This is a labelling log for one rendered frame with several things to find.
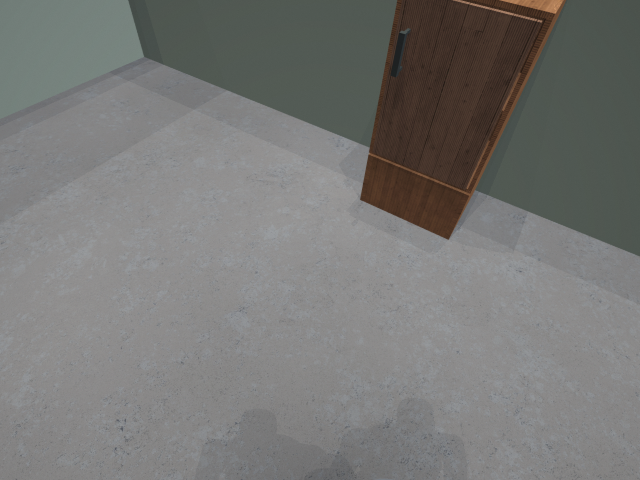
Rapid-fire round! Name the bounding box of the cupboard door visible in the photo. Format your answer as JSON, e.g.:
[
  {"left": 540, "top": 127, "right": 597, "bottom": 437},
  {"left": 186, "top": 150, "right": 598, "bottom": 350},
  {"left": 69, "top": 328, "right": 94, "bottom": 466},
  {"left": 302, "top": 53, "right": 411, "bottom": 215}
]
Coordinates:
[{"left": 372, "top": 0, "right": 542, "bottom": 190}]

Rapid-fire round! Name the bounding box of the handle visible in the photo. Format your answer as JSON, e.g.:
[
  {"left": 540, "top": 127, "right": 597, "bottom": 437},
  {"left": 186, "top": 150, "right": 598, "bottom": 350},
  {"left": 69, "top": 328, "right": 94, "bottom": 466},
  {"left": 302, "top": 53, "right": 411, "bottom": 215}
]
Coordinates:
[{"left": 390, "top": 28, "right": 411, "bottom": 77}]

